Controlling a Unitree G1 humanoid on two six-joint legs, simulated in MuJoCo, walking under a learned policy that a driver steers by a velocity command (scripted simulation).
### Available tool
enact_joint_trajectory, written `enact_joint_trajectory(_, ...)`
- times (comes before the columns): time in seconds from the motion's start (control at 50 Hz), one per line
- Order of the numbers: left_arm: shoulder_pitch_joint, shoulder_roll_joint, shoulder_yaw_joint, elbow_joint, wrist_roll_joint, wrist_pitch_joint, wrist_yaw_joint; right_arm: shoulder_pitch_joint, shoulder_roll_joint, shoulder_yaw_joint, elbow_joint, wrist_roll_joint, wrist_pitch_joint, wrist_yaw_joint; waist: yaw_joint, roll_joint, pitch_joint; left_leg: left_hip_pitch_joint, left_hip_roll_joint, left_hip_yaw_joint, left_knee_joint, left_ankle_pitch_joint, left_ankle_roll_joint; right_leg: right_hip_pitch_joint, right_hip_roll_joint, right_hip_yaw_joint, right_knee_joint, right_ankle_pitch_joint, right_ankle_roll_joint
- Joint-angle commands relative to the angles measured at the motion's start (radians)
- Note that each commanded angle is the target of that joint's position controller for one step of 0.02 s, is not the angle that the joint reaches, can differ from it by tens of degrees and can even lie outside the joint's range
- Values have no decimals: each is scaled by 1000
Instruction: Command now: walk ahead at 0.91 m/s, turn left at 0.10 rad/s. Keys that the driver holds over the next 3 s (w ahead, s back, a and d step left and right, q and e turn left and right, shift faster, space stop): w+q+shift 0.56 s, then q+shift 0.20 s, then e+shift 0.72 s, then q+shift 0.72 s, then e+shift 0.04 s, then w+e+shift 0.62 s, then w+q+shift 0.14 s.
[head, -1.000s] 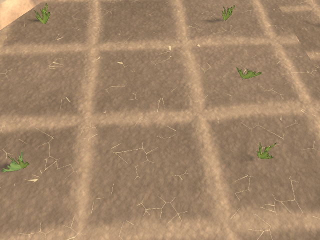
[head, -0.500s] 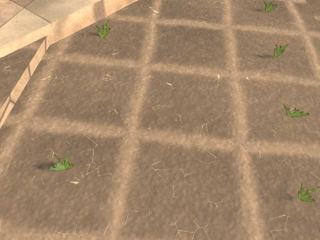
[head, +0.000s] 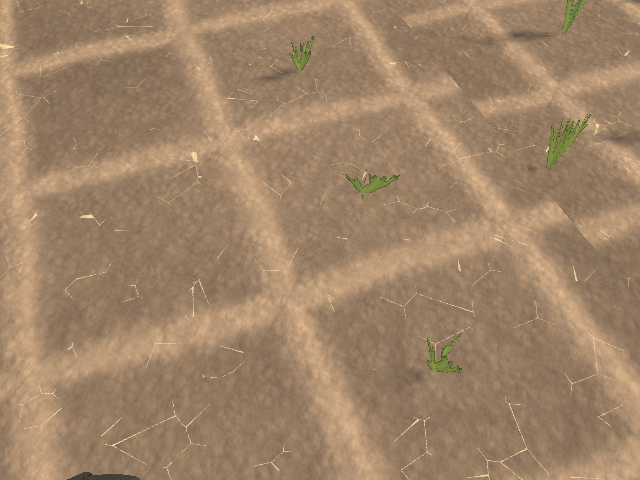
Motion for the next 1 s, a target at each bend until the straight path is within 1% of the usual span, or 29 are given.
enact_joint_trajectory(0.02, 432, 289, 78, 64, 5, -26, 47, -238, -125, -16, -196, 48, -36, 13, 253, -74, -260, -846, -181, -366, 764, 82, 118, 842, -369, 744, -548, -580, 15)
enact_joint_trajectory(0.06, 317, 160, 42, 82, 1, -47, 45, -145, -93, -13, -146, 32, -31, 11, 111, 5, -54, -789, -67, -313, 659, 269, 114, 562, -314, 445, -503, -267, 64)
enact_joint_trajectory(0.1, 244, 63, 10, 83, -25, -62, 46, -39, -52, -12, -90, -2, 8, 29, 35, -108, -19, -677, -22, -300, 602, 348, 96, 411, -232, 233, -534, -142, 133)
enact_joint_trajectory(0.16, 279, 36, 3, 114, -40, -88, 44, -100, -22, -16, -101, 16, 48, 52, 23, -88, 54, -754, -36, -276, 591, 420, 81, 399, -187, 67, -588, 69, 194)
enact_joint_trajectory(0.24, 339, 10, -7, 137, -35, -103, 45, -280, -13, -4, -162, 30, 54, 59, 50, -108, 120, -828, -94, -151, 426, 560, 106, 445, -117, -134, -627, 419, 209)
enact_joint_trajectory(0.3, 398, 17, -16, 159, -35, -94, 75, -361, -20, 8, -207, 16, 46, 65, 44, -76, 136, -879, -129, -61, 292, 554, 144, 590, -137, -196, -616, 739, 192)
enact_joint_trajectory(0.36, 321, 95, -9, 132, -30, -84, 116, -305, -62, 9, -213, 21, 55, 63, -47, -97, 66, -628, -216, 34, 94, 528, 190, 625, -166, -239, -504, 1281, 196)
enact_joint_trajectory(0.4, 259, 168, 15, 107, -24, -66, 143, -104, -131, -15, -171, 21, 79, 52, -167, -148, -43, -402, -263, 38, 90, 440, 221, 654, -216, -222, -264, 1553, 183)
enact_joint_trajectory(0.44, 90, 210, 39, 47, -26, -39, 133, 286, -230, -71, -64, 22, 91, 28, -367, -81, -145, -32, -234, -109, -25, 324, 324, 459, -197, -160, 358, 1330, 140)
enact_joint_trajectory(0.46, -19, 121, 24, 27, -46, -36, 104, 239, -179, -78, -44, 63, 90, 20, -368, 167, -48, 54, -192, -209, -249, 416, 374, 213, 47, -154, 846, 259, 116)
enact_joint_trajectory(0.48, 28, -45, -31, -61, -22, -58, 79, 70, -205, -65, -63, 39, 75, 24, -117, 270, 71, 3, -195, -431, -78, 702, 399, -128, 122, 1, 1059, -231, 114)
enact_joint_trajectory(0.5, 124, -76, -54, -155, -34, -82, 67, -19, -232, -60, -111, 8, 66, 18, -6, 250, -122, 143, -35, -885, -264, 393, 562, -312, 117, 206, 1084, -259, 147)
enact_joint_trajectory(0.52, 138, -16, -59, -150, -15, -113, 59, -33, -177, -53, -129, -14, 60, 3, 15, 72, -63, 52, 44, -1058, -491, 64, 525, -359, 56, 243, 954, -225, 128)
enact_joint_trajectory(0.54, 111, 48, -46, -139, -10, -116, 55, -65, -132, -43, -134, -25, 50, -5, 54, -83, 15, -79, 33, -1014, -539, -50, 468, -327, 2, 249, 838, -169, 134)
enact_joint_trajectory(0.58, 96, 61, -55, -127, 24, -77, 61, -107, -172, -42, -154, -4, 13, -18, 107, -143, 96, -292, -48, -857, -542, 148, 412, -227, -46, 226, 672, -136, 170)
enact_joint_trajectory(0.6, 78, 67, -59, -133, 20, -55, 62, -117, -171, -36, -156, 5, -4, -21, 122, -157, 127, -413, -89, -768, -544, 336, 392, -144, -68, 199, 564, -122, 196)
enact_joint_trajectory(0.68, -78, 2, -92, -212, -21, -42, 64, -63, -196, -55, -140, 25, -10, -8, 32, -60, 68, -469, -271, -473, -400, 1001, 250, 106, -6, 74, 57, 157, 204)
enact_joint_trajectory(0.7, -232, -28, -72, -278, -71, -88, 83, -34, -79, -33, -168, 90, -8, -21, -31, -101, 26, -489, -299, -545, -360, 800, 192, 153, 89, 113, -97, 193, 212)
enact_joint_trajectory(0.74, -189, 14, -44, -296, -91, -105, 97, -28, -168, -53, -165, 76, 17, -30, -10, 27, -72, -373, -295, -601, -299, 734, 146, 257, 172, 111, -284, 276, 210)
enact_joint_trajectory(0.78, -50, 84, -2, -268, -89, -113, 108, -81, -168, -61, -190, 61, 30, -41, 74, 116, -175, -300, -316, -553, -92, 791, 71, 415, 158, 108, -378, 490, 179)
enact_joint_trajectory(0.8, 109, 99, 9, -224, -64, -113, 108, -98, -146, -58, -207, 50, 32, -47, 139, 158, -278, -299, -334, -506, 101, 770, 24, 582, 100, 124, -360, 653, 143)
enact_joint_trajectory(0.82, 284, 123, 6, -177, -37, -109, 98, -116, -49, -28, -252, 17, 35, -49, 186, 58, -406, -433, -361, -437, 406, 195, -15, 822, -125, 320, -233, 932, 54)
enact_joint_trajectory(0.84, 331, 140, -5, -151, 15, -108, 85, 29, 17, -3, -287, -10, 30, -45, 102, -262, -509, -582, -433, -438, 717, -304, -47, 954, -358, 710, -212, 1450, -99)
enact_joint_trajectory(0.86, 293, 139, 3, -111, -16, -107, 59, 255, -38, -4, -222, 32, 32, -22, 17, -281, -571, -683, -358, -555, 880, -220, -50, 967, -481, 954, -218, 1054, -288)
enact_joint_trajectory(0.88, 184, 78, 1, -124, -42, -97, 48, 219, -60, 1, -181, 52, 54, -8, 21, -186, -466, -768, -263, -491, 891, -140, -57, 870, -402, 894, -275, 558, -282)
enact_joint_trajectory(0.9, 94, 27, -12, -154, -55, -78, 51, 17, -105, -9, -235, 31, 62, -11, 47, -58, -319, -774, -223, -391, 795, -42, -56, 669, -281, 789, -363, 266, -208)
enact_joint_trajectory(0.92, 34, 45, -20, -166, -62, -65, 53, -131, -142, -23, -293, 7, 66, -26, 33, 14, -196, -744, -209, -348, 695, 22, -51, 468, -199, 722, -414, 185, -150)
enact_joint_trajectory(0.96, 46, 123, 9, -152, -59, -47, 58, -229, -109, -13, -356, -11, 53, -35, 15, 13, -87, -644, -210, -315, 428, 35, -39, 270, -98, 603, -442, 330, -100)
enact_joint_trajectory(1.0, 94, 147, 26, -132, -55, -31, 67, -239, -50, 8, -370, 0, 38, -47, 15, -57, -127, -520, -244, -279, 185, -16, -46, 229, -55, 525, -426, 580, -104)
